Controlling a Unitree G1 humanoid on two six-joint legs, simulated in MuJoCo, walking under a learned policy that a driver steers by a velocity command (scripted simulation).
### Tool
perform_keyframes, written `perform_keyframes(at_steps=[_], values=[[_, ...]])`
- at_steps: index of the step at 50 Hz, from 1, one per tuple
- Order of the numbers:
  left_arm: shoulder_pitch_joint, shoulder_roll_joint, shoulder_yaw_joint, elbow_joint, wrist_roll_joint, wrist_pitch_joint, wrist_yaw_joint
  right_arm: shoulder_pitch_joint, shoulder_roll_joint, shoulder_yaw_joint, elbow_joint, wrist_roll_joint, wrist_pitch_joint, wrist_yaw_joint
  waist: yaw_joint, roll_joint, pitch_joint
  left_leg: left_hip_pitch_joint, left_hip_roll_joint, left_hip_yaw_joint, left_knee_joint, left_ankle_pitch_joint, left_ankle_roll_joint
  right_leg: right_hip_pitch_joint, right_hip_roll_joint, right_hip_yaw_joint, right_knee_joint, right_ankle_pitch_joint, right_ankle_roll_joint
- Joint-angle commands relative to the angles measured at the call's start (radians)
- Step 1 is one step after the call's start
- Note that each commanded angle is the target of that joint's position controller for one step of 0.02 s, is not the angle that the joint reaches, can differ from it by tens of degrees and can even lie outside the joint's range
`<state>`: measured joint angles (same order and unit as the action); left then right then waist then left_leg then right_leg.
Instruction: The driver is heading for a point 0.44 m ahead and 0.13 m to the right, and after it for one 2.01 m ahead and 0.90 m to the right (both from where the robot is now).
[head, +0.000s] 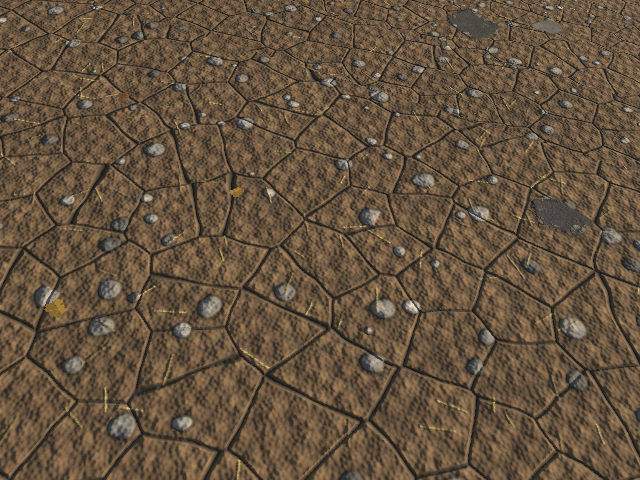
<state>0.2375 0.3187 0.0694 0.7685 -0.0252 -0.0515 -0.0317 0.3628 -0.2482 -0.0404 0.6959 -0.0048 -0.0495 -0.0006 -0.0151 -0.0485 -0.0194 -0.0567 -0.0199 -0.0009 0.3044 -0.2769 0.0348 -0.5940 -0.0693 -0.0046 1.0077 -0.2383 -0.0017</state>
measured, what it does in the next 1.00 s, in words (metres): walks ahead, turning right: right foot, then left foot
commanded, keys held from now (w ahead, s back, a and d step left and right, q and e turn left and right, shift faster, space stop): w+e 0.40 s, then e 0.32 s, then no key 0.28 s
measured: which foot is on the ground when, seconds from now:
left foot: down 0.00-0.30, up 0.32-0.72, down 0.74-1.00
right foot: up 0.00-0.26, down 0.28-0.74, up 0.76-1.00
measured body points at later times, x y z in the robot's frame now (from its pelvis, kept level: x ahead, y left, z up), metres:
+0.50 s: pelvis +0.24 -0.08 +0.00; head +0.28 -0.10 +0.44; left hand +0.42 +0.16 -0.11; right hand +0.33 -0.39 -0.10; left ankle +0.33 +0.08 -0.66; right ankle +0.26 -0.16 -0.75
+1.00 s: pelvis +0.40 -0.09 -0.01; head +0.44 -0.10 +0.44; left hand +0.66 +0.08 -0.12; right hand +0.41 -0.39 -0.11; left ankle +0.52 -0.03 -0.75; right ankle +0.32 -0.21 -0.71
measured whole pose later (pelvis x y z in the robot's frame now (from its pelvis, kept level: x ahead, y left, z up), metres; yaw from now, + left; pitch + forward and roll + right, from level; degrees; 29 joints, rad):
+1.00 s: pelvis +0.40 -0.09 -0.01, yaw -29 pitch +1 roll +0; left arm 0.19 0.30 0.05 0.69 -0.01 0.06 0.03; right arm 0.15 -0.24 -0.02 0.69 -0.02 -0.02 0.00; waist -0.02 -0.02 0.06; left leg -0.36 -0.01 0.00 0.47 -0.12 0.03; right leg -0.39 0.00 0.07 0.84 -0.46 0.08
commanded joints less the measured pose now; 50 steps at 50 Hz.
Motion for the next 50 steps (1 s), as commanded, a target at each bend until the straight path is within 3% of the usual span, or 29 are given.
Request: perform_keyframes(at_steps=[1,4,8,10,12,13,14,15,16,17,18,19,20,21,24,26,29,32,35,36,37,38,39,40,42,44,46,48,50], values=[[-0.119,0.036,0.002,-0.085,-0.001,-0.018,-0.009,-0.032,-0.148,-0.044,-0.051,-0.007,-0.030,-0.008,-0.030,0.147,0.098,0.056,0.233,-0.115,-0.185,0.170,0.149,-0.216,-0.026,0.040,-0.073,0.153,0.022],[-0.183,0.017,-0.011,-0.115,-0.001,-0.016,-0.017,-0.018,-0.176,-0.052,-0.026,-0.003,-0.037,-0.008,-0.052,0.145,0.119,0.013,0.237,-0.025,-0.196,0.220,0.138,-0.144,-0.006,0.026,-0.234,0.255,0.025],[-0.256,0.017,-0.021,-0.160,0.000,-0.019,-0.038,0.015,-0.203,-0.063,0.015,0.016,-0.036,-0.008,-0.070,0.126,0.155,0.061,0.281,0.032,-0.191,0.262,0.125,-0.108,0.007,-0.004,-0.365,0.261,-0.021],[-0.261,0.030,-0.017,-0.178,0.001,-0.021,-0.047,0.011,-0.217,-0.067,0.027,0.021,-0.027,-0.011,-0.055,0.129,0.143,0.116,0.293,0.064,-0.132,0.437,0.108,-0.076,0.030,-0.033,-0.402,0.194,-0.057],[-0.190,0.072,0.003,-0.180,0.004,-0.016,-0.046,0.004,-0.248,-0.075,0.027,0.019,-0.014,-0.019,-0.002,0.168,0.051,0.160,0.286,0.106,0.035,0.864,0.079,0.068,0.099,-0.094,-0.398,0.104,-0.099],[-0.057,0.110,0.027,-0.152,0.002,-0.011,-0.040,-0.007,-0.254,-0.075,0.024,0.018,-0.003,-0.026,0.075,0.166,-0.035,0.134,0.260,0.144,0.222,1.013,0.054,0.246,0.147,-0.123,-0.420,0.107,-0.128],[0.096,0.165,0.056,-0.120,-0.003,-0.003,-0.025,0.012,-0.239,-0.066,0.017,0.015,-0.004,-0.033,0.148,0.138,-0.124,-0.025,0.227,0.160,0.456,0.955,0.019,0.522,0.150,-0.073,-0.430,0.127,-0.165],[0.211,0.284,0.086,-0.112,0.002,0.004,-0.006,0.080,-0.144,-0.032,-0.037,-0.006,-0.023,-0.027,0.134,-0.095,-0.259,-0.446,0.109,0.154,0.875,0.386,-0.049,0.929,-0.118,0.391,-0.452,0.005,-0.319],[0.207,0.261,0.070,-0.126,-0.005,-0.004,-0.008,0.078,-0.109,-0.009,-0.041,-0.007,-0.059,-0.013,0.112,-0.154,-0.431,-0.614,-0.042,-0.057,1.087,-0.283,-0.063,1.043,-0.270,0.861,-0.660,-0.169,-0.425],[0.182,0.193,0.050,-0.126,0.005,-0.009,-0.008,-0.042,-0.194,-0.032,-0.068,0.035,-0.081,0.003,0.152,-0.082,-0.314,-0.719,0.022,-0.137,1.130,-0.227,-0.045,0.969,-0.245,0.761,-0.716,-0.217,-0.360],[0.137,0.167,0.042,-0.125,0.005,-0.013,-0.006,-0.103,-0.193,-0.026,-0.090,0.047,-0.094,0.006,0.127,-0.028,-0.175,-0.735,0.066,-0.112,1.069,-0.153,-0.024,0.815,-0.207,0.624,-0.723,-0.175,-0.320],[0.068,0.147,0.034,-0.136,0.008,-0.013,-0.003,-0.122,-0.183,-0.025,-0.091,0.026,-0.099,-0.001,0.078,0.050,-0.084,-0.701,0.106,-0.099,0.972,-0.091,-0.021,0.648,-0.165,0.522,-0.734,-0.087,-0.294],[0.015,0.119,0.024,-0.153,0.019,-0.014,-0.001,-0.112,-0.189,-0.033,-0.086,0.007,-0.091,-0.007,0.037,0.036,-0.041,-0.630,0.135,-0.098,0.902,-0.047,-0.024,0.525,-0.125,0.445,-0.755,0.005,-0.281],[-0.030,0.115,0.022,-0.173,0.030,-0.014,0.002,-0.094,-0.190,-0.036,-0.082,0.002,-0.077,-0.008,0.005,0.003,-0.014,-0.577,0.140,-0.095,0.887,-0.026,-0.035,0.432,-0.103,0.413,-0.777,0.125,-0.285],[-0.055,0.134,0.029,-0.163,0.030,-0.020,0.015,-0.058,-0.165,-0.032,-0.067,-0.019,-0.043,-0.019,-0.033,0.007,-0.002,-0.497,0.117,-0.054,0.793,-0.003,-0.096,0.279,-0.072,0.271,-0.759,0.560,-0.298],[-0.044,0.147,0.034,-0.148,0.023,-0.012,0.028,-0.115,-0.136,-0.022,-0.082,-0.028,-0.036,-0.026,-0.019,0.003,-0.002,-0.484,0.086,-0.034,0.667,0.097,-0.121,0.240,-0.028,0.208,-0.731,0.646,-0.270],[-0.005,0.147,0.038,-0.125,0.003,0.019,0.047,-0.223,-0.107,-0.010,-0.103,-0.016,-0.036,-0.020,0.030,-0.029,-0.043,-0.421,0.028,-0.034,0.437,0.277,-0.128,0.260,0.020,0.196,-0.673,0.553,-0.210],[0.028,0.150,0.041,-0.113,-0.001,0.046,0.059,-0.291,-0.129,-0.016,-0.118,0.001,-0.036,-0.006,0.056,-0.049,-0.062,-0.407,-0.008,-0.067,0.299,0.292,-0.122,0.345,-0.009,0.296,-0.612,0.430,-0.189],[0.001,0.131,0.037,-0.129,0.005,0.059,0.066,-0.253,-0.171,-0.039,-0.112,-0.004,-0.045,0.001,0.023,-0.079,-0.068,-0.359,-0.012,-0.100,0.188,0.227,-0.082,0.425,-0.021,0.414,-0.502,0.364,-0.158],[-0.027,0.114,0.032,-0.140,0.003,0.060,0.066,-0.212,-0.174,-0.044,-0.103,-0.009,-0.054,-0.001,-0.010,-0.077,-0.072,-0.280,0.007,-0.087,0.100,0.322,-0.057,0.413,0.014,0.411,-0.437,0.317,-0.129],[-0.011,0.060,0.014,-0.157,0.016,0.055,0.064,-0.167,-0.217,-0.052,-0.104,-0.027,-0.059,-0.009,-0.014,-0.003,-0.153,-0.113,0.142,-0.172,0.103,0.538,-0.001,0.365,0.073,0.350,-0.278,0.183,-0.084],[0.152,0.002,-0.002,-0.142,0.036,0.048,0.061,-0.173,-0.251,-0.051,-0.125,-0.049,-0.049,-0.016,0.068,0.238,-0.234,0.135,0.374,-0.409,0.165,0.945,0.140,0.165,0.201,0.240,-0.042,-0.402,-0.021],[0.220,0.069,0.002,-0.136,0.015,0.047,0.058,-0.116,-0.229,-0.056,-0.093,-0.032,-0.029,-0.011,0.064,0.365,-0.300,0.189,0.492,-0.667,0.115,0.751,0.265,0.028,0.189,0.187,0.135,-0.502,0.021],[0.174,0.143,0.024,-0.111,0.007,0.061,0.062,-0.146,-0.172,-0.041,-0.113,-0.013,-0.021,-0.009,0.035,0.222,-0.237,0.130,0.424,-0.611,0.094,0.553,0.243,0.004,0.145,0.203,0.231,-0.426,0.054],[0.053,0.147,0.033,-0.120,0.008,0.100,0.074,-0.209,-0.126,-0.021,-0.121,-0.016,-0.002,-0.005,0.016,0.127,-0.131,-0.016,0.313,-0.408,0.071,0.370,0.175,0.002,0.115,0.167,0.253,-0.321,0.084],[0.039,0.092,0.020,-0.130,0.009,0.114,0.073,-0.261,-0.133,-0.018,-0.108,-0.021,0.011,-0.005,0.043,0.166,-0.059,-0.170,0.230,-0.275,0.020,0.310,0.153,0.096,0.094,0.123,0.133,-0.258,0.090],[0.054,0.039,0.003,-0.122,0.014,0.108,0.070,-0.276,-0.122,-0.018,-0.096,-0.023,0.015,-0.004,0.048,0.210,-0.069,-0.199,0.192,-0.199,0.011,0.336,0.156,0.188,0.090,0.070,-0.030,-0.250,0.094],[0.031,0.024,-0.007,-0.123,0.023,0.101,0.065,-0.260,-0.136,-0.023,-0.081,-0.014,0.020,-0.004,0.026,0.227,-0.095,-0.172,0.208,-0.196,0.022,0.350,0.177,0.251,0.072,0.052,-0.173,-0.232,0.085],[0.016,0.042,-0.003,-0.122,0.022,0.098,0.059,-0.240,-0.153,-0.027,-0.067,-0.006,0.026,-0.004,0.010,0.228,-0.108,-0.153,0.230,-0.219,0.031,0.298,0.190,0.295,0.069,0.042,-0.283,-0.158,0.070]])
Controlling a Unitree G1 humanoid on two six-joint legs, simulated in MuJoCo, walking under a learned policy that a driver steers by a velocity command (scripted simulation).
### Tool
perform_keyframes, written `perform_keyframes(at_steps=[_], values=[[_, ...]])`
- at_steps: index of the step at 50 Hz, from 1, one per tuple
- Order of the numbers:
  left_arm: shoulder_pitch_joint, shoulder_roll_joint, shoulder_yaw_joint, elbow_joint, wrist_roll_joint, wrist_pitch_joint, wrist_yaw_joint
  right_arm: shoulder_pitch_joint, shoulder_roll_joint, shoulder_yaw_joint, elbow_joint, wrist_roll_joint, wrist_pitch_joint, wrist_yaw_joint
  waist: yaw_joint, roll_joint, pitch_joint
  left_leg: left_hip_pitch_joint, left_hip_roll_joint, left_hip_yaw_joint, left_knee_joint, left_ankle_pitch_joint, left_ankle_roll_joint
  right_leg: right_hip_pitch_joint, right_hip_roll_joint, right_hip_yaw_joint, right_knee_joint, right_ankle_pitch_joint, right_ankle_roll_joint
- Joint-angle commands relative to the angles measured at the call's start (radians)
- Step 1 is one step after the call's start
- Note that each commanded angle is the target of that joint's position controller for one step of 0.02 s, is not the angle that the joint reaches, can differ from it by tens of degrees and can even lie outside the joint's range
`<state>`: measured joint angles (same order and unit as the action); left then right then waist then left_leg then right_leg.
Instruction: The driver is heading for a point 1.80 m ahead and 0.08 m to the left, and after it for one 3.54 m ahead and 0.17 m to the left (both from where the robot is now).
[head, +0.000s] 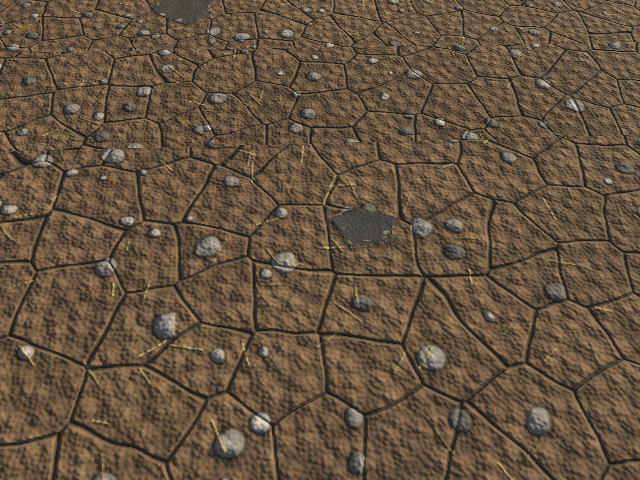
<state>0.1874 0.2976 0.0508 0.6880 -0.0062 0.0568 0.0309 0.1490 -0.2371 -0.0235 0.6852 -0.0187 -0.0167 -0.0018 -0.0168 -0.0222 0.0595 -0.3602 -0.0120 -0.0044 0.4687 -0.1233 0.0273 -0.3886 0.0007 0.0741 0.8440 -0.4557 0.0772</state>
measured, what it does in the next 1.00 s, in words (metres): steps on the spot: right foot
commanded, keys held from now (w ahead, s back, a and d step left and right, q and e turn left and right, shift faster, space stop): no key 1.00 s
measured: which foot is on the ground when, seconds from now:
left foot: down 0.00-1.00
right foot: up 0.00-0.06, down 0.08-1.00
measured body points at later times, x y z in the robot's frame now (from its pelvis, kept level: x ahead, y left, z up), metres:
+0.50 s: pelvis +0.04 -0.03 +0.00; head +0.05 -0.03 +0.45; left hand +0.16 +0.21 -0.12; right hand +0.15 -0.29 -0.12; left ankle +0.08 +0.11 -0.74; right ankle +0.01 -0.14 -0.74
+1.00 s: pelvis +0.05 -0.04 +0.00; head +0.06 -0.04 +0.45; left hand +0.11 +0.21 -0.14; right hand +0.11 -0.30 -0.14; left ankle +0.08 +0.11 -0.74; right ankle +0.01 -0.14 -0.74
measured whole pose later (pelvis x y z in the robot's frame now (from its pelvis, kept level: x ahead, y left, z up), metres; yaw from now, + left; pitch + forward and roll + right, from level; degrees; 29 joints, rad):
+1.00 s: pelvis +0.05 -0.04 +0.00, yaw +0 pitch -2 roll +0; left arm 0.28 0.21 0.03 0.92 0.01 -0.01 0.03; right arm 0.17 -0.23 -0.05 1.05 0.00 0.02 -0.05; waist -0.01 0.00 0.04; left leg -0.23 0.03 -0.03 0.48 -0.22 -0.04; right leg -0.13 0.03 0.03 0.49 -0.33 -0.02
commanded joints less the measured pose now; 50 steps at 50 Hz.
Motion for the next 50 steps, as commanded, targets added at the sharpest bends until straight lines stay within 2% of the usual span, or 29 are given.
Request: perform_keyframes(at_steps=[1,3,4,5,6,7,8,11,19,30,50], values=[[0.074,0.064,0.017,-0.035,0.002,-0.011,-0.007,-0.032,-0.166,-0.043,-0.053,0.013,-0.003,-0.003,0.021,0.195,-0.183,0.137,0.220,-0.217,-0.127,0.089,0.191,0.126,0.001,-0.045,-0.195,0.118,-0.022],[0.090,0.058,0.017,-0.021,0.011,-0.013,-0.015,-0.025,-0.150,-0.034,-0.039,0.022,0.001,-0.002,0.043,0.172,-0.153,0.061,0.191,-0.194,-0.115,-0.044,0.140,0.233,0.014,-0.067,-0.381,0.252,-0.064],[0.075,0.082,0.018,-0.036,0.026,-0.015,-0.015,0.009,-0.130,-0.026,-0.023,0.018,-0.004,0.001,0.036,0.131,-0.145,0.005,0.167,-0.176,-0.099,-0.126,0.079,0.288,-0.035,-0.002,-0.414,0.313,-0.096],[0.061,0.149,0.028,-0.054,0.034,-0.016,-0.008,0.032,-0.107,-0.018,-0.028,-0.003,-0.012,0.008,-0.003,-0.012,-0.139,-0.036,0.092,-0.094,-0.009,-0.222,0.014,0.290,-0.156,0.125,-0.433,0.376,-0.147],[0.022,0.111,0.019,-0.031,0.032,-0.020,-0.014,0.032,-0.066,-0.012,-0.030,-0.009,-0.016,0.008,-0.035,-0.167,-0.123,0.077,0.028,-0.001,0.003,-0.192,-0.039,0.111,-0.172,0.153,-0.478,0.150,-0.197],[-0.024,0.052,0.003,-0.053,0.037,-0.030,-0.021,-0.013,-0.094,-0.016,-0.022,-0.015,-0.015,0.005,-0.014,-0.132,-0.072,0.131,0.032,-0.012,0.011,-0.124,-0.059,0.041,-0.135,0.137,-0.509,0.031,-0.180],[-0.021,0.036,-0.003,-0.043,0.044,-0.039,-0.022,-0.023,-0.097,-0.020,-0.016,-0.012,-0.014,0.004,-0.011,-0.119,-0.057,0.152,0.034,-0.013,0.007,-0.086,-0.058,0.024,-0.113,0.117,-0.508,0.000,-0.151],[0.018,0.061,0.000,-0.028,0.028,-0.062,-0.020,0.005,-0.109,-0.026,0.012,-0.003,-0.011,-0.002,-0.004,-0.068,-0.031,0.154,0.048,-0.035,-0.003,-0.039,-0.039,0.043,-0.083,0.081,-0.469,0.108,-0.117],[0.055,0.040,-0.004,-0.012,0.019,-0.066,-0.012,0.021,-0.104,-0.030,0.076,0.007,-0.012,-0.010,0.008,0.010,-0.066,0.176,0.057,-0.039,0.007,0.065,-0.044,0.115,-0.058,0.050,-0.416,0.298,-0.123],[0.079,0.026,0.000,0.041,0.015,-0.070,-0.013,0.021,-0.112,-0.037,0.169,0.014,0.009,-0.032,0.004,0.013,-0.075,0.215,0.064,-0.042,0.021,0.119,-0.044,0.139,-0.040,0.022,-0.415,0.403,-0.116],[0.133,0.017,-0.004,0.207,0.012,-0.077,0.000,0.020,-0.097,-0.040,0.349,0.017,0.026,-0.049,0.002,0.017,-0.027,0.220,0.055,-0.033,-0.029,0.064,-0.046,0.142,-0.024,-0.002,-0.474,0.330,-0.108]])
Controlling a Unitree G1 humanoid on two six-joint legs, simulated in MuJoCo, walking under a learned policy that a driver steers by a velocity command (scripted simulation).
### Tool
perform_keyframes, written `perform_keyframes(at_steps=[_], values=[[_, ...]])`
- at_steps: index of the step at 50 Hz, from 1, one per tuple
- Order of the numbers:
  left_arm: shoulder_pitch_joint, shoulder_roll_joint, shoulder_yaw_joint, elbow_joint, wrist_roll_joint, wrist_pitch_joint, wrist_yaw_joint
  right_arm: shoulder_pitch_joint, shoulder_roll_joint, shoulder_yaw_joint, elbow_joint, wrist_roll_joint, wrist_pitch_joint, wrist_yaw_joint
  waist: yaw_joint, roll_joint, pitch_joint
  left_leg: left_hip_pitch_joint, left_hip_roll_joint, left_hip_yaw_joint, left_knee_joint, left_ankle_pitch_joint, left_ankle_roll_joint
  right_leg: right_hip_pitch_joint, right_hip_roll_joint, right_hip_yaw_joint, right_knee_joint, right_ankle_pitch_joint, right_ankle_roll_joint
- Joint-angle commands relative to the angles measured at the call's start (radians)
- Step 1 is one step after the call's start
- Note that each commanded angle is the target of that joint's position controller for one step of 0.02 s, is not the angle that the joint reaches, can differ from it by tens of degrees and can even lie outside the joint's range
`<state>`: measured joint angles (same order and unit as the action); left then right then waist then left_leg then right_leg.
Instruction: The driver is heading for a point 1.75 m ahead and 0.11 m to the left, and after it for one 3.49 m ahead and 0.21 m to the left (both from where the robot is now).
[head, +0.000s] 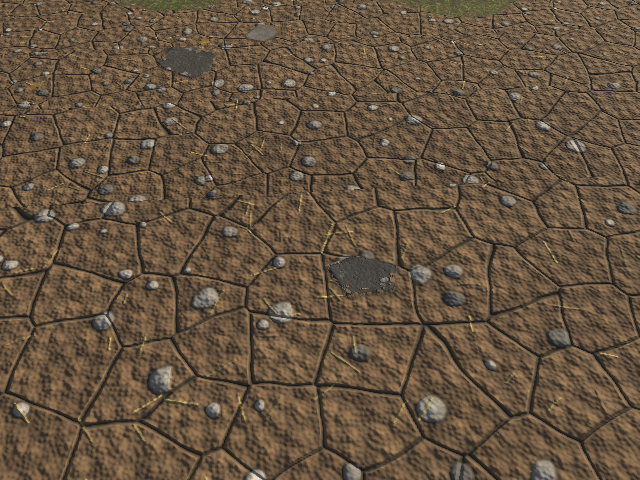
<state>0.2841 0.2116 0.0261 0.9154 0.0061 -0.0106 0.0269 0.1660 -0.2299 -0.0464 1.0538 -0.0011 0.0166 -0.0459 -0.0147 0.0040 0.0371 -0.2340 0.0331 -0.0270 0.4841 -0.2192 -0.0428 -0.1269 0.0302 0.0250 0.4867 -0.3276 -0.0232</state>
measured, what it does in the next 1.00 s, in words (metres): walks ahead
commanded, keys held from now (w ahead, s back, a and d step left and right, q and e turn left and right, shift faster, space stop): no key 0.54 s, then w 0.46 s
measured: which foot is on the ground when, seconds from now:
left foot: down 0.00-1.00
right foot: down 0.00-0.82, up 0.84-1.00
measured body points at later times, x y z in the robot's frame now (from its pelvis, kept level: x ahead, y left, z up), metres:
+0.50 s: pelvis +0.00 +0.00 +0.00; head +0.01 +0.00 +0.45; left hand +0.00 +0.24 -0.15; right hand +0.02 -0.25 -0.15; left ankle +0.03 +0.15 -0.74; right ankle -0.04 -0.11 -0.74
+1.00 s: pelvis +0.11 +0.06 +0.01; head +0.12 +0.08 +0.46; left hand +0.20 +0.32 -0.13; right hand +0.06 -0.18 -0.13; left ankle +0.06 +0.14 -0.74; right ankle +0.12 -0.09 -0.65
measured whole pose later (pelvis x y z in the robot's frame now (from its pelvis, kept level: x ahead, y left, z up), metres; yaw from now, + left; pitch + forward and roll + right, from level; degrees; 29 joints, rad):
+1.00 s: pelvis +0.11 +0.06 +0.01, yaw +0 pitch +0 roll +0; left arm 0.24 0.26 0.06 0.96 -0.03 -0.09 0.00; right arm 0.42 -0.19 -0.02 1.11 0.00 -0.11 0.02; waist -0.04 -0.03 -0.01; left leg -0.06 -0.03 0.05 0.31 -0.26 0.06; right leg -0.53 -0.07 0.00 1.09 -0.21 -0.07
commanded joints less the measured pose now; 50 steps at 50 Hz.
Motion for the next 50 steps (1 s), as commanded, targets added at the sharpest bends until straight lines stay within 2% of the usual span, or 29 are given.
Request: perform_keyframes(at_steps=[1,13,27,28,29,30,31,32,33,34,35,37,38,39,40,41,42,43,44,45,46,47,48,50], values=[[0.040,0.101,0.020,-0.013,-0.001,-0.009,0.004,0.005,-0.103,-0.017,-0.013,0.000,-0.008,-0.005,0.000,-0.009,-0.002,0.093,0.009,-0.010,-0.046,0.158,0.024,-0.119,-0.053,0.047,-0.119,0.198,-0.007],[0.070,0.085,0.008,0.066,-0.003,-0.009,0.006,0.038,-0.087,-0.010,0.039,0.001,-0.007,-0.009,0.002,-0.009,0.014,0.081,0.004,-0.005,-0.061,0.138,0.024,-0.122,-0.047,0.038,-0.138,0.172,-0.008],[0.102,0.068,-0.002,0.120,-0.005,-0.007,0.005,0.078,-0.069,0.001,0.062,0.003,-0.006,-0.011,0.006,-0.005,0.023,0.071,0.001,-0.002,-0.064,0.137,0.027,-0.123,-0.043,0.029,-0.142,0.173,-0.008],[0.120,0.063,-0.003,0.131,-0.006,-0.005,0.007,0.095,-0.056,0.004,0.072,0.003,-0.005,-0.012,0.008,-0.013,0.000,0.079,-0.015,0.017,-0.055,0.053,0.027,-0.114,-0.037,0.025,-0.155,0.068,-0.013],[0.126,0.080,0.004,0.134,-0.012,-0.002,0.011,0.095,-0.054,0.003,0.073,0.007,-0.004,-0.013,0.014,-0.031,0.014,0.052,-0.046,0.051,-0.014,-0.081,0.030,-0.125,-0.037,0.040,-0.172,-0.115,-0.031],[0.122,0.116,0.015,0.126,-0.018,0.001,0.015,0.087,-0.056,0.001,0.067,0.012,-0.006,-0.014,0.022,-0.071,0.045,-0.006,-0.077,0.087,0.050,-0.220,0.035,-0.147,-0.066,0.091,-0.203,-0.309,-0.065],[0.138,0.144,0.024,0.120,-0.024,-0.001,0.016,0.057,-0.055,0.001,0.049,0.011,-0.015,-0.010,0.039,-0.112,0.088,-0.096,-0.087,0.104,0.131,-0.273,0.040,-0.156,-0.133,0.186,-0.260,-0.463,-0.108],[0.153,0.181,0.037,0.116,-0.030,-0.009,0.016,0.023,-0.041,0.006,0.026,0.011,-0.031,-0.002,0.056,-0.170,0.126,-0.171,-0.070,0.101,0.236,-0.238,0.050,-0.153,-0.232,0.316,-0.320,-0.535,-0.163],[0.147,0.199,0.047,0.110,-0.032,-0.019,0.017,0.003,-0.037,0.008,0.009,0.016,-0.050,0.008,0.059,-0.192,0.161,-0.236,-0.024,0.061,0.322,-0.214,0.067,-0.155,-0.312,0.413,-0.362,-0.525,-0.213],[0.141,0.184,0.046,0.105,-0.027,-0.031,0.015,-0.015,-0.044,0.005,-0.006,0.024,-0.067,0.019,0.059,-0.183,0.185,-0.312,0.010,0.030,0.381,-0.249,0.082,-0.120,-0.349,0.454,-0.372,-0.457,-0.235],[0.131,0.166,0.044,0.098,-0.026,-0.041,0.012,-0.022,-0.050,0.004,-0.018,0.031,-0.082,0.028,0.052,-0.166,0.191,-0.367,0.036,0.011,0.380,-0.284,0.097,-0.067,-0.357,0.444,-0.360,-0.381,-0.232],[0.094,0.159,0.044,0.083,-0.041,-0.046,0.007,0.001,-0.051,0.001,-0.022,0.038,-0.107,0.043,0.023,-0.128,0.156,-0.283,0.041,0.030,0.204,-0.249,0.116,-0.037,-0.303,0.328,-0.312,-0.237,-0.180],[0.064,0.166,0.045,0.076,-0.047,-0.043,0.004,0.059,-0.044,-0.003,0.002,0.038,-0.114,0.047,-0.012,-0.113,0.123,-0.121,0.004,0.083,0.084,-0.150,0.112,-0.101,-0.250,0.241,-0.271,-0.182,-0.152],[0.059,0.168,0.045,0.073,-0.046,-0.038,0.001,0.159,-0.045,-0.013,0.049,0.035,-0.114,0.049,-0.046,-0.095,0.079,0.073,-0.053,0.134,0.022,-0.029,0.093,-0.188,-0.202,0.181,-0.208,-0.141,-0.136],[0.048,0.164,0.041,0.064,-0.041,-0.039,-0.001,0.259,-0.058,-0.025,0.085,0.029,-0.109,0.048,-0.084,-0.062,0.041,0.219,-0.072,0.121,0.005,-0.003,0.083,-0.262,-0.155,0.130,-0.105,-0.037,-0.117],[0.015,0.106,0.023,0.046,-0.030,-0.047,-0.007,0.389,-0.118,-0.044,0.102,0.025,-0.108,0.042,-0.138,0.115,-0.007,0.351,0.092,-0.126,-0.116,-0.106,0.130,-0.373,-0.062,0.009,0.216,0.037,-0.057],[0.024,0.033,0.007,0.005,-0.029,-0.067,-0.004,0.504,-0.236,-0.062,0.105,0.023,-0.116,0.050,-0.140,0.351,-0.077,0.469,0.332,-0.611,-0.301,-0.246,0.283,-0.583,0.052,-0.035,0.528,-0.195,-0.014],[0.014,0.072,0.016,0.000,-0.052,-0.083,-0.007,0.428,-0.171,-0.036,0.096,0.007,-0.131,0.054,-0.092,0.219,-0.025,0.391,0.387,-0.729,-0.342,-0.386,0.327,-0.657,-0.006,0.077,0.719,-0.211,-0.034],[-0.016,0.096,0.021,-0.010,-0.066,-0.095,-0.016,0.319,-0.124,-0.021,0.057,0.009,-0.142,0.056,-0.056,0.132,0.064,0.320,0.357,-0.607,-0.339,-0.389,0.298,-0.716,-0.065,0.094,0.771,-0.106,-0.062],[-0.019,0.105,0.025,-0.002,-0.059,-0.102,-0.020,0.243,-0.101,-0.010,0.028,0.008,-0.145,0.063,-0.030,0.090,0.082,0.277,0.302,-0.473,-0.346,-0.300,0.260,-0.703,-0.107,0.073,0.751,-0.003,-0.073],[-0.028,0.121,0.035,0.002,-0.045,-0.106,-0.020,0.209,-0.087,-0.002,0.012,0.007,-0.143,0.068,-0.016,0.071,0.088,0.252,0.258,-0.365,-0.353,-0.167,0.229,-0.681,-0.134,0.060,0.693,0.071,-0.073],[-0.037,0.135,0.045,0.003,-0.036,-0.103,-0.024,0.215,-0.062,0.007,0.011,0.004,-0.138,0.068,-0.010,0.079,0.080,0.235,0.212,-0.264,-0.356,-0.042,0.201,-0.634,-0.150,0.042,0.641,0.119,-0.067],[-0.037,0.123,0.046,0.008,-0.034,-0.098,-0.030,0.246,-0.052,0.012,0.017,0.001,-0.131,0.065,-0.012,0.091,0.066,0.234,0.184,-0.199,-0.355,0.060,0.191,-0.608,-0.152,0.020,0.610,0.148,-0.057],[-0.079,0.089,0.041,-0.005,-0.029,-0.085,-0.037,0.302,-0.074,0.012,0.027,-0.002,-0.123,0.053,-0.018,0.077,0.061,0.243,0.171,-0.137,-0.355,0.227,0.206,-0.626,-0.151,-0.014,0.559,0.188,-0.026]])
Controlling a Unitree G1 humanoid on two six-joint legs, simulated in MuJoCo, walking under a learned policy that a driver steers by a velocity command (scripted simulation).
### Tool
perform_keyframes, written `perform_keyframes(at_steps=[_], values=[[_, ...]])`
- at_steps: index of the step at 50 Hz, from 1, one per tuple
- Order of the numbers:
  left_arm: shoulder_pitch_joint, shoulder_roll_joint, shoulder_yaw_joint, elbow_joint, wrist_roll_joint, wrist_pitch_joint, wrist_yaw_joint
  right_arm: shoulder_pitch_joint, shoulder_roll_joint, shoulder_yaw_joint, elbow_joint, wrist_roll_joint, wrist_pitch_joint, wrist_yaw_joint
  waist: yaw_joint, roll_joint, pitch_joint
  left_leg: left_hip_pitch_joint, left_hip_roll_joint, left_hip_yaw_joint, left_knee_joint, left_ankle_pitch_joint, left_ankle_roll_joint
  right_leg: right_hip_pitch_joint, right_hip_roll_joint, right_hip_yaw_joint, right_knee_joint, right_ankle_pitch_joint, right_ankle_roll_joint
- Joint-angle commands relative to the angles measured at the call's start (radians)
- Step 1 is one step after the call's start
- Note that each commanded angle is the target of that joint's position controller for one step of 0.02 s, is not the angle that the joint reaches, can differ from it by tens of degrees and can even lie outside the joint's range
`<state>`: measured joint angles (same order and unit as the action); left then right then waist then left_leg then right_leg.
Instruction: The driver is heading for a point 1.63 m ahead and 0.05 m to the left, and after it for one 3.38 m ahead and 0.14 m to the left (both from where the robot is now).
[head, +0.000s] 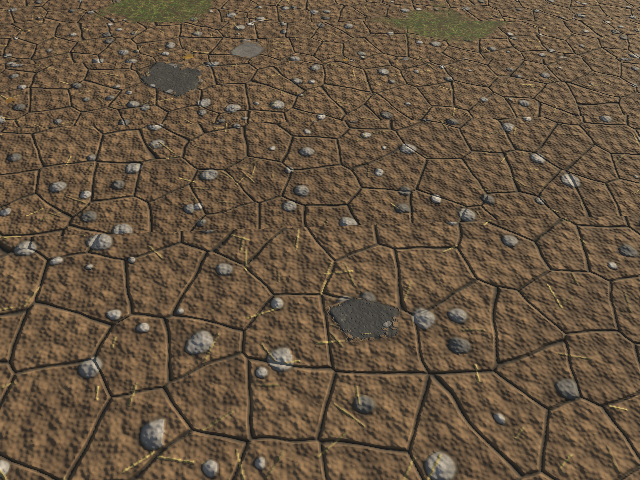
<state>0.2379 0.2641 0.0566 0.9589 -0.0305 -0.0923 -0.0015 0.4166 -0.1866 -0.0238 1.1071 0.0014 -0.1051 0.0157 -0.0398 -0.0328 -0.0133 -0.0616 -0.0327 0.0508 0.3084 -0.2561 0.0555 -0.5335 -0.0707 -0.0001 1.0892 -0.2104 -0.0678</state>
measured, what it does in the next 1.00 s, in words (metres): walks ahead: right foot, then left foot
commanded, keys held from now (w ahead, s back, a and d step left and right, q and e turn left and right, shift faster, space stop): w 1.00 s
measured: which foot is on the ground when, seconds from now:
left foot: down 0.00-0.30, up 0.32-0.82, down 0.84-1.00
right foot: up 0.00-0.28, down 0.30-0.86, up 0.88-1.00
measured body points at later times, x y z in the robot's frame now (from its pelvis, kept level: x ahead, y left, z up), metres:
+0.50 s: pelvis +0.28 -0.06 -0.01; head +0.31 -0.06 +0.44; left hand +0.35 +0.21 -0.14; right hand +0.36 -0.32 -0.14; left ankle +0.26 +0.10 -0.66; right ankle +0.32 -0.14 -0.75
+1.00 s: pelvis +0.58 +0.02 -0.01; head +0.60 +0.03 +0.44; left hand +0.62 +0.29 -0.15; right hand +0.68 -0.24 -0.13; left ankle +0.63 +0.10 -0.75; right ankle +0.49 -0.13 -0.65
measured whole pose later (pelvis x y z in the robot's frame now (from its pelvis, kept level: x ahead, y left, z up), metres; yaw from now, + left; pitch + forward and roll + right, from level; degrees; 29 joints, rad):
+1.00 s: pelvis +0.58 +0.02 -0.01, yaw +0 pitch +1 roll +0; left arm 0.28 0.27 0.05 0.99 -0.03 -0.09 0.00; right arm 0.20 -0.24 -0.05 0.91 0.00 -0.10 0.04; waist 0.00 -0.03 0.03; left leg -0.32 -0.04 0.07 0.44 -0.15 0.07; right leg -0.43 -0.05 0.03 1.17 -0.35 -0.06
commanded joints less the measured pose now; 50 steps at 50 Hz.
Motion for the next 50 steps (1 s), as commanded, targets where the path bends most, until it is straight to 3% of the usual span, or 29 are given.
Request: perform_keyframes(at_steps=[1,4,7,11,13,14,15,16,17,18,19,20,21,22,24,27,29,33,37,40,41,42,43,44,45,46,47,48,50], values=[[-0.078,0.025,0.008,-0.067,0.009,0.001,-0.009,0.061,-0.133,-0.011,-0.029,-0.006,0.002,-0.015,0.003,0.104,0.119,0.066,0.239,-0.199,-0.187,0.307,0.116,-0.237,-0.049,0.004,-0.094,0.093,0.033],[-0.231,0.003,-0.007,-0.127,0.008,0.000,-0.012,0.062,-0.155,-0.012,-0.047,-0.009,0.011,-0.030,-0.022,0.098,0.146,0.016,0.221,-0.144,-0.217,0.328,0.115,-0.203,-0.026,-0.022,-0.317,0.199,0.055],[-0.329,0.008,-0.015,-0.159,0.002,-0.004,-0.025,0.108,-0.166,-0.017,-0.043,0.001,0.012,-0.036,-0.042,0.108,0.166,0.019,0.228,-0.115,-0.238,0.311,0.117,-0.141,0.005,-0.048,-0.458,0.270,0.050],[-0.387,0.031,-0.014,-0.195,-0.002,-0.015,-0.047,0.118,-0.176,-0.030,-0.038,0.012,0.023,-0.039,-0.014,0.111,0.168,0.146,0.279,-0.094,-0.177,0.447,0.105,-0.115,0.021,-0.034,-0.556,0.236,0.002],[-0.301,0.078,0.008,-0.181,0.000,-0.019,-0.049,0.090,-0.203,-0.041,-0.051,0.005,0.032,-0.040,0.051,0.147,0.079,0.202,0.289,-0.080,-0.045,0.775,0.084,0.032,0.071,-0.060,-0.554,0.172,-0.032],[-0.170,0.115,0.029,-0.145,-0.002,-0.018,-0.044,0.072,-0.209,-0.044,-0.058,-0.001,0.042,-0.039,0.121,0.167,-0.008,0.194,0.270,-0.059,0.111,0.939,0.069,0.197,0.108,-0.082,-0.548,0.150,-0.057],[0.011,0.159,0.052,-0.090,-0.004,-0.013,-0.035,0.051,-0.199,-0.038,-0.074,-0.006,0.048,-0.036,0.205,0.163,-0.113,0.075,0.229,-0.037,0.333,0.920,0.038,0.456,0.089,-0.057,-0.547,0.166,-0.091],[0.182,0.233,0.071,-0.053,0.017,-0.005,-0.024,0.088,-0.139,-0.019,-0.100,-0.016,0.043,-0.030,0.218,0.009,-0.262,-0.234,0.136,-0.006,0.681,0.538,0.003,0.806,-0.135,0.248,-0.546,0.054,-0.178],[0.212,0.244,0.065,-0.036,0.027,-0.006,-0.034,0.198,-0.003,0.018,-0.090,-0.002,0.016,-0.017,0.145,-0.235,-0.412,-0.510,-0.045,-0.116,0.983,-0.293,-0.034,1.004,-0.337,0.747,-0.727,-0.148,-0.319],[0.147,0.153,0.041,-0.037,0.017,-0.010,-0.035,0.091,-0.117,-0.010,-0.106,0.029,-0.012,-0.013,0.164,-0.146,-0.289,-0.612,0.011,-0.204,1.085,-0.291,-0.008,0.909,-0.284,0.734,-0.803,-0.193,-0.260],[0.046,0.115,0.028,-0.054,0.013,-0.015,-0.033,-0.009,-0.166,-0.024,-0.143,0.050,-0.029,-0.013,0.135,-0.101,-0.131,-0.655,0.062,-0.165,1.080,-0.201,0.007,0.742,-0.256,0.557,-0.822,-0.101,-0.216],[-0.041,0.094,0.020,-0.070,0.019,-0.022,-0.036,-0.059,-0.169,-0.027,-0.155,0.045,-0.035,-0.023,0.097,0.006,-0.069,-0.603,0.115,-0.147,1.024,-0.102,0.011,0.578,-0.223,0.436,-0.850,0.029,-0.190],[-0.078,0.066,0.012,-0.072,0.030,-0.028,-0.042,-0.072,-0.164,-0.038,-0.155,0.031,-0.028,-0.030,0.063,0.023,-0.028,-0.548,0.147,-0.138,0.973,-0.053,0.008,0.458,-0.187,0.339,-0.874,0.130,-0.175],[-0.087,0.042,0.004,-0.063,0.039,-0.031,-0.045,-0.041,-0.141,-0.039,-0.153,0.026,-0.013,-0.031,0.028,-0.001,-0.027,-0.488,0.172,-0.145,0.942,-0.026,0.009,0.393,-0.160,0.280,-0.904,0.150,-0.170],[-0.060,0.047,0.003,-0.038,0.032,-0.034,-0.043,-0.024,-0.103,-0.038,-0.156,0.022,0.010,-0.033,0.007,-0.021,0.001,-0.465,0.188,-0.128,0.875,-0.022,-0.001,0.321,-0.141,0.217,-0.952,0.166,-0.184],[-0.008,0.099,0.011,-0.015,0.033,-0.033,-0.020,-0.151,-0.125,-0.046,-0.210,0.009,0.023,-0.038,0.020,-0.009,0.064,-0.575,0.207,-0.112,0.725,0.092,-0.038,0.303,-0.138,0.168,-1.001,0.175,-0.194],[0.030,0.112,0.013,-0.006,0.031,-0.026,-0.006,-0.236,-0.125,-0.046,-0.240,0.004,0.019,-0.033,0.043,-0.003,0.077,-0.619,0.201,-0.102,0.584,0.214,-0.050,0.335,-0.124,0.136,-1.005,0.195,-0.177],[0.109,0.132,0.015,0.015,0.018,-0.017,0.004,-0.390,-0.104,-0.032,-0.281,0.011,0.009,-0.017,0.095,-0.006,0.088,-0.556,0.145,-0.048,0.333,0.375,-0.053,0.376,-0.095,0.066,-1.001,0.205,-0.140],[0.181,0.138,0.020,0.050,0.009,0.002,0.008,-0.489,-0.117,-0.027,-0.326,0.021,0.002,0.007,0.119,-0.009,0.110,-0.600,0.127,-0.059,0.234,0.319,-0.031,0.537,-0.158,0.079,-0.939,0.226,-0.132],[0.166,0.157,0.030,0.052,0.009,0.020,0.012,-0.445,-0.154,-0.039,-0.332,0.022,-0.006,0.021,0.069,-0.034,0.070,-0.513,0.095,-0.042,0.195,0.207,0.010,0.622,-0.193,0.083,-0.840,0.409,-0.103],[0.143,0.163,0.031,0.046,0.011,0.028,0.011,-0.360,-0.180,-0.053,-0.312,0.020,-0.008,0.020,0.017,-0.046,0.015,-0.383,0.059,-0.009,0.180,0.189,0.030,0.619,-0.171,0.059,-0.734,0.588,-0.087],[0.132,0.139,0.022,0.038,0.017,0.033,0.011,-0.187,-0.228,-0.080,-0.257,0.018,-0.007,0.015,-0.059,-0.031,-0.090,-0.152,0.040,0.004,0.181,0.208,0.059,0.553,-0.114,0.017,-0.534,0.661,-0.060],[0.146,0.102,0.004,0.012,0.036,0.032,0.011,0.004,-0.308,-0.102,-0.219,0.005,-0.003,0.007,-0.111,0.084,-0.245,0.161,0.232,-0.215,0.205,0.229,0.128,0.338,-0.044,-0.033,-0.206,0.388,-0.022],[0.280,-0.041,-0.034,0.020,0.028,0.009,-0.002,0.051,-0.355,-0.109,-0.194,0.003,0.003,0.016,-0.035,0.349,-0.366,0.469,0.434,-0.693,0.073,0.016,0.282,-0.053,0.146,0.001,0.120,-0.307,0.036],[0.217,0.071,-0.011,0.027,0.004,-0.015,-0.005,0.030,-0.252,-0.080,-0.205,0.008,0.000,0.019,-0.068,0.231,-0.328,0.435,0.410,-0.745,0.003,-0.085,0.244,-0.159,0.099,0.138,0.235,-0.365,0.013],[0.120,0.126,0.005,-0.006,-0.018,-0.029,-0.007,-0.063,-0.212,-0.067,-0.223,0.010,-0.004,0.017,-0.052,0.186,-0.182,0.303,0.383,-0.595,-0.012,-0.036,0.201,-0.219,0.049,0.115,0.248,-0.279,-0.005],[0.068,0.125,0.006,-0.018,-0.016,-0.033,0.001,-0.152,-0.192,-0.058,-0.244,0.005,-0.006,0.017,-0.019,0.097,-0.106,0.153,0.348,-0.479,-0.039,0.076,0.183,-0.182,-0.006,0.086,0.205,-0.180,-0.004],[0.044,0.114,0.013,-0.021,-0.001,-0.028,0.008,-0.199,-0.168,-0.053,-0.249,-0.002,-0.010,0.020,0.008,0.075,-0.051,0.036,0.315,-0.396,-0.069,0.159,0.176,-0.144,-0.038,0.079,0.144,-0.120,0.001],[0.082,0.072,0.015,-0.010,0.007,-0.001,0.012,-0.205,-0.135,-0.044,-0.239,-0.015,-0.013,0.023,0.049,0.106,-0.033,-0.062,0.268,-0.302,-0.120,0.235,0.170,-0.053,-0.069,0.080,0.078,-0.066,0.007]])
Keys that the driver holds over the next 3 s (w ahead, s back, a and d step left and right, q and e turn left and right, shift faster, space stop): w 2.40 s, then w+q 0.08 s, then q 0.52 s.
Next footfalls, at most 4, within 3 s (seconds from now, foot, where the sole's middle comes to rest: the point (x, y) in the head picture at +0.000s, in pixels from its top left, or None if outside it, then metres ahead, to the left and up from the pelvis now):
0.30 right None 0.36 -0.14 -0.78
0.84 left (262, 419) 0.67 0.10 -0.78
1.42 right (356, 303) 0.99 -0.13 -0.78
1.92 left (264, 248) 1.18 0.11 -0.78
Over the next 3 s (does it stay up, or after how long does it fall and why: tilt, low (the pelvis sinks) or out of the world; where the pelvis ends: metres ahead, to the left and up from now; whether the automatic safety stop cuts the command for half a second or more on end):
stays up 1.60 -0.04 -0.21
